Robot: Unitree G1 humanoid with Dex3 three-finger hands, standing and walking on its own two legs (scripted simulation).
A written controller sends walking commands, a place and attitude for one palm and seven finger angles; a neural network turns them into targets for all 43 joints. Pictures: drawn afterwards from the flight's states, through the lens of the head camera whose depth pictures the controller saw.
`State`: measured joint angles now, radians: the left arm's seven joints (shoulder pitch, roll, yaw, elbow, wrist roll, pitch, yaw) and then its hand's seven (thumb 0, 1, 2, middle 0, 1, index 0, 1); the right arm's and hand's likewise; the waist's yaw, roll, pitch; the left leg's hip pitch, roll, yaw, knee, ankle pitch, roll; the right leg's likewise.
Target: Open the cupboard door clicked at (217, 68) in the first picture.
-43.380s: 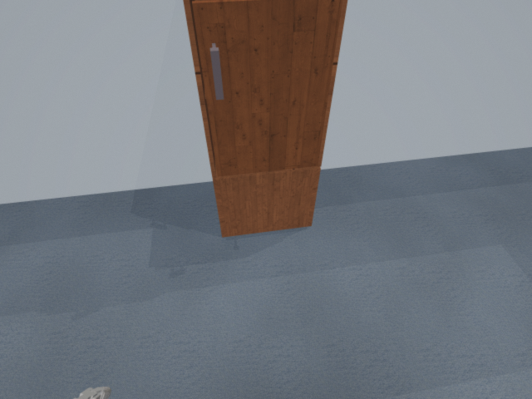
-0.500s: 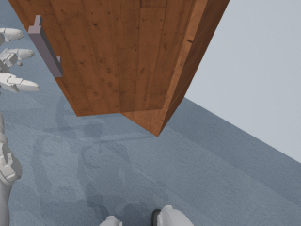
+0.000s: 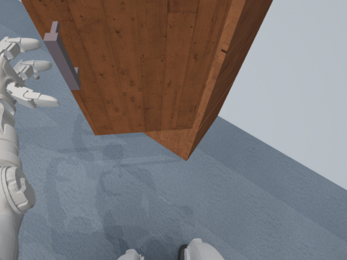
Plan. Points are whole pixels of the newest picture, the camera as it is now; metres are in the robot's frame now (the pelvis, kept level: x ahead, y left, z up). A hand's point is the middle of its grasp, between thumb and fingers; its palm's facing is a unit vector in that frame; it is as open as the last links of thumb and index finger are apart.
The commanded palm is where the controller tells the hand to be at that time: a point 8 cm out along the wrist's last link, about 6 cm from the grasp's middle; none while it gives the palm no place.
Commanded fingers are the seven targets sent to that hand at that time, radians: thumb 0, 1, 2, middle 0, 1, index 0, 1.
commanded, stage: slide the fingers in behind the handle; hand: left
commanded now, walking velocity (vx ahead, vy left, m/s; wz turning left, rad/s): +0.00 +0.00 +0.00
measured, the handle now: (66, 58) +0.55 +0.21 +0.10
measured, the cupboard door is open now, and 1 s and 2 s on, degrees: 41 41 42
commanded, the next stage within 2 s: close the thumb around the handle in 1.66 s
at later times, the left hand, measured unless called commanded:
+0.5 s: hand (49, 76) +0.48 +0.23 +0.11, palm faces +0.03 -1.00 -0.01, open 14.0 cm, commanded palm +0.46 +0.28 +0.10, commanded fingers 0.00 -0.50 0.30 -0.30 -1.20 -0.30 -1.20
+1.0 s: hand (66, 75) +0.49 +0.20 +0.11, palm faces +0.03 -1.00 +0.00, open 14.0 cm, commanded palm +0.46 +0.25 +0.10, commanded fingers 0.00 -0.50 0.30 -0.30 -1.20 -0.30 -1.20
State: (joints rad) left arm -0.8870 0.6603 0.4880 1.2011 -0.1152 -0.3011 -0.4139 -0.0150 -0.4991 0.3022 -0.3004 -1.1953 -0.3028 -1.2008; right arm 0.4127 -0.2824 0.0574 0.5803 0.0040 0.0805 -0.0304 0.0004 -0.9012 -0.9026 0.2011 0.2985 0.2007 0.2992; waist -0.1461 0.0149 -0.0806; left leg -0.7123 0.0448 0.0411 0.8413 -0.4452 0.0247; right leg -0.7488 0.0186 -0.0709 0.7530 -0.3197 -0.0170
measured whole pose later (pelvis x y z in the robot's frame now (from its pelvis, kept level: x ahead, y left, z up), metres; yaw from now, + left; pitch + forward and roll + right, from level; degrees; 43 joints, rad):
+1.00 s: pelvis +0.00 +0.00 +0.00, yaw +0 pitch +17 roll -2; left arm -0.89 0.51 0.41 1.15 -0.11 -0.32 -0.28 -0.02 -0.50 0.30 -0.30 -1.20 -0.30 -1.20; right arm 0.43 -0.28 0.03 0.61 -0.01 0.04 -0.01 0.00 -0.90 -0.90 0.20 0.30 0.20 0.30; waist -0.15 0.02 -0.09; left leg -0.70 0.04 0.05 0.83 -0.44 0.02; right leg -0.75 0.02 -0.06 0.76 -0.32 -0.02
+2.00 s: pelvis -0.01 -0.01 +0.00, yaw +1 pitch +17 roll -1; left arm -0.91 0.48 0.38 1.18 -0.10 -0.34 -0.22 -0.01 -0.25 0.41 -0.31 -1.22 -0.30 -1.23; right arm 0.41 -0.28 0.03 0.63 -0.01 0.01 -0.01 0.00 -0.90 -0.90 0.20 0.30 0.20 0.30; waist -0.14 0.03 -0.08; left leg -0.70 0.03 0.03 0.83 -0.42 0.01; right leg -0.74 0.01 -0.07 0.77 -0.32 -0.03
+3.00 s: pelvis +0.00 -0.01 +0.01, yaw -1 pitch +13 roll -1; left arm -0.43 0.29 0.31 0.67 -0.20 -0.29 -0.23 0.00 0.69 0.72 -0.37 -1.35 -0.35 -1.35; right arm 0.39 -0.27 0.01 0.56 0.03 0.03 0.00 0.01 -0.90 -0.90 0.20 0.30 0.20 0.30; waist -0.08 0.04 -0.13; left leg -0.54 0.04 0.08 0.73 -0.42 0.02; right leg -0.61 0.02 -0.02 0.70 -0.31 -0.02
